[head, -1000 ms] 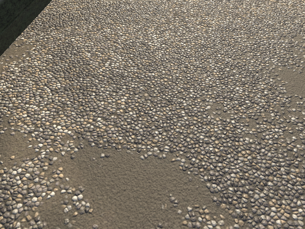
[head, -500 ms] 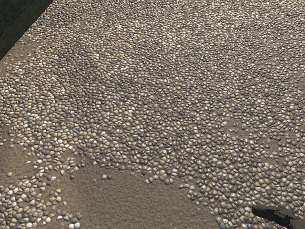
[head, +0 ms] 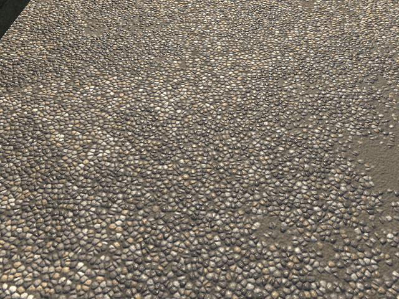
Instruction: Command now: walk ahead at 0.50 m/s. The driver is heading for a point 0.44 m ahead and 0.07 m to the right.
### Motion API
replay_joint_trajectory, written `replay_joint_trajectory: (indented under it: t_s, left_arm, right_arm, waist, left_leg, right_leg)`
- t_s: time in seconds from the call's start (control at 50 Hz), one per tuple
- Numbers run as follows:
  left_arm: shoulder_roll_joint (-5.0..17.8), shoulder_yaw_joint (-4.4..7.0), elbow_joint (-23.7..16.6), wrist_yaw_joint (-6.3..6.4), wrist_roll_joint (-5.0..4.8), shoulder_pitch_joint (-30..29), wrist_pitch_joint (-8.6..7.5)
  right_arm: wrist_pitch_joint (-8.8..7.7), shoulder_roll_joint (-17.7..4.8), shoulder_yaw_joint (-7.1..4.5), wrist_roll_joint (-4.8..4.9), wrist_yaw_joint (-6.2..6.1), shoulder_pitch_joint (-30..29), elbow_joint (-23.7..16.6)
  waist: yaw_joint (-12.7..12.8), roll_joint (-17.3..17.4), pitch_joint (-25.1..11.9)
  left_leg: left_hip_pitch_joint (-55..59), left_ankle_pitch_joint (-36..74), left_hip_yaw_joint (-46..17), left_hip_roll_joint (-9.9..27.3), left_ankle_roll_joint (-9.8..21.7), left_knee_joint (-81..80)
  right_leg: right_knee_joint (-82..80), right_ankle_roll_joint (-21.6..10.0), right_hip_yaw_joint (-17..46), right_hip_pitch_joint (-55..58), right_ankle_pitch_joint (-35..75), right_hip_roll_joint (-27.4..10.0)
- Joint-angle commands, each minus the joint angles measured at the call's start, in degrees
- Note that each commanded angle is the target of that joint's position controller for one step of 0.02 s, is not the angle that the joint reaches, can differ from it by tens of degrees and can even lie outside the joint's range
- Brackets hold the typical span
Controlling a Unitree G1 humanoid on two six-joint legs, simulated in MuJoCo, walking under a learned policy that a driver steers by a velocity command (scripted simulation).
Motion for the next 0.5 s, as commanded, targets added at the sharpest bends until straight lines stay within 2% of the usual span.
replay_joint_trajectory:
  t_s: [0.02,0.06,0.08,0.1,0.12,0.14,0.16,0.18,0.2,0.22,0.24,0.26,0.28,0.3,0.34,0.38,0.44,0.48,0.5]
  left_arm:
    - [3.8,0.47,-5.1,-0.96,-0.47,-6.4,-1.03]
    - [5.1,0.92,-5.4,-1.49,0.02,-4.9,-1.59]
    - [6.1,1.48,-4.4,-1.55,0.43,-1.1,-1.86]
    - [8.5,2.65,-2.1,-1.36,0.98,6.2,-2.12]
    - [13.1,3.74,-0.4,-1.04,2.04,14.9,-2.27]
    - [16.8,4.32,0.5,-1.05,2.27,17.4,-1.34]
    - [11.8,3.27,0.7,-1.39,1.19,19.5,-0.8]
    - [9.6,2.43,-0.2,-1.41,0.9,14.9,-0.75]
    - [8.0,1.84,-1.2,-1.38,1.06,10.0,-0.78]
    - [6.4,1.31,-1.5,-1.4,1.17,6.6,-0.82]
    - [5.1,0.86,-1.3,-1.41,1.56,4.8,-0.87]
    - [4.4,0.62,-0.8,-1.49,2.2,4.0,-0.94]
    - [4.5,0.61,-0.4,-1.43,2.53,3.5,-1.01]
    - [5.1,0.73,0.0,-1.25,2.63,2.9,-0.98]
    - [6.5,1.02,0.7,-0.77,2.36,2.4,-0.61]
    - [7.2,1.11,1.6,-0.4,1.87,3.2,0.09]
    - [6.4,0.7,2.7,-0.06,1.41,3.1,1.12]
    - [4.9,0.13,3.8,-0.03,0.93,4.7,1.5]
    - [4.2,-0.17,4.4,-0.09,1.37,6.3,1.48]
  right_arm:
    - [0.08,-9.4,-1.92,0.44,-0.31,1.7,-1.3]
    - [0.97,-9.8,-2.06,0.16,-0.58,0.9,-1.0]
    - [1.49,-9.9,-2.04,0.15,-0.74,-0.3,-1.2]
    - [1.78,-8.9,-1.6,-0.09,-0.85,-0.4,-1.5]
    - [1.6,-6.4,-0.48,-1.28,-1.05,-0.1,-3.1]
    - [0.7,0.4,1.58,-1.65,-0.74,8.6,-2.1]
    - [0.1,-5.0,0.43,-0.66,-0.57,9.2,-0.4]
    - [0.03,-8.2,-0.54,0.71,-0.59,4.6,-1.5]
    - [0.41,-7.6,-0.48,0.66,-0.98,0.8,-2.2]
    - [1.12,-7.2,-0.72,-0.02,-1.51,-1.6,-2.6]
    - [2.01,-6.4,-0.84,-0.33,-1.8,-1.5,-2.6]
    - [2.79,-4.7,-0.58,-0.52,-1.92,-0.7,-2.3]
    - [3.31,-3.2,-0.23,-0.58,-2.04,-0.1,-2.1]
    - [3.69,-2.6,-0.05,-0.68,-2.23,-0.3,-2.2]
    - [4.33,-2.6,0.14,-1.01,-2.57,-2.3,-2.5]
    - [5.21,-3.7,-0.14,-1.0,-2.68,-4.0,-2.4]
    - [6.0,-4.1,-0.5,-1.07,-2.79,-6.7,-2.4]
    - [5.85,-4.5,-0.63,-1.97,-2.84,-8.0,-2.3]
    - [5.7,-5.8,-0.81,-2.27,-2.99,-7.9,-2.4]
  waist:
    - [0.2,5.0,3.0]
    - [2.0,5.9,2.2]
    - [4.5,6.1,-0.1]
    - [7.4,5.2,-4.9]
    - [9.9,-0.3,-13.6]
    - [7.0,-15.9,-20.1]
    - [9.1,-10.9,-24.0]
    - [8.3,-6.9,-16.5]
    - [6.9,-2.9,-12.3]
    - [5.6,-0.9,-8.9]
    - [3.8,-1.7,-7.7]
    - [2.7,-2.7,-7.6]
    - [1.9,-3.5,-7.7]
    - [1.5,-4.1,-7.8]
    - [1.7,-4.4,-8.5]
    - [2.5,-4.3,-8.7]
    - [2.9,-3.7,-5.0]
    - [2.7,-2.0,-2.0]
    - [3.4,-0.3,-1.6]
  left_leg:
    - [-1.7,6.5,-8.5,16.9,8.8,-2.6]
    - [1.2,15.3,-9.0,17.7,7.1,2.5]
    - [1.7,23.4,-7.8,16.4,5.6,7.5]
    - [0.7,30.2,-5.8,13.1,3.8,16.4]
    - [-7.9,18.4,-2.7,9.0,0.9,31.3]
    - [-28.7,-19.1,-0.1,0.0,-3.5,51.2]
    - [-31.3,-26.2,-8.8,0.9,-3.9,59.5]
    - [-34.5,-23.4,-8.9,3.3,-3.5,61.5]
    - [-34.5,-19.4,-7.0,6.2,-3.7,59.1]
    - [-32.9,-16.1,-6.3,8.1,-4.1,55.3]
    - [-28.4,-13.7,-6.2,9.5,-4.3,51.6]
    - [-23.8,-11.6,-5.8,9.5,-4.5,48.2]
    - [-21.1,-10.5,-5.2,9.2,-4.9,44.2]
    - [-19.0,-9.6,-4.7,8.9,-5.3,40.0]
    - [-15.6,-6.0,-4.1,8.3,-5.5,32.6]
    - [-13.4,-2.4,-3.8,8.0,-5.4,28.5]
    - [-10.4,0.1,-3.4,7.9,-4.2,21.1]
    - [-6.7,5.9,-3.7,8.2,-2.6,12.5]
    - [-4.6,9.8,-6.1,10.7,-1.7,11.4]
  right_leg:
    - [-4.4,-0.8,-1.4,2.8,-1.5,1.8]
    - [-7.4,-2.4,-1.8,6.2,-4.9,3.3]
    - [-9.6,-3.4,-3.0,11.7,-4.3,4.7]
    - [-11.2,-5.0,-3.9,21.7,0.3,5.7]
    - [-7.6,-8.4,4.6,37.4,19.0,-3.5]
    - [-8.2,-19.0,23.6,56.1,31.9,-17.3]
    - [-10.9,-20.5,28.7,55.2,28.7,-17.1]
    - [-11.3,-18.0,20.7,48.7,28.6,-14.8]
    - [-12.4,-16.0,14.9,42.3,28.5,-11.8]
    - [-14.3,-14.9,11.6,36.0,27.5,-9.8]
    - [-16.2,-14.0,8.8,30.7,26.7,-8.1]
    - [-17.4,-13.7,6.7,26.7,27.4,-6.9]
    - [-18.1,-14.0,4.8,24.7,28.7,-6.0]
    - [-18.5,-14.3,3.2,23.2,29.7,-5.4]
    - [-18.9,-14.2,1.7,22.3,27.1,-4.8]
    - [-20.1,-13.9,2.4,22.0,17.5,-5.1]
    - [-21.6,-12.5,4.0,19.0,-5.1,-4.2]
    - [-21.1,-9.0,4.2,17.0,-18.0,-1.5]
    - [-19.9,-6.9,3.9,16.1,-21.5,0.2]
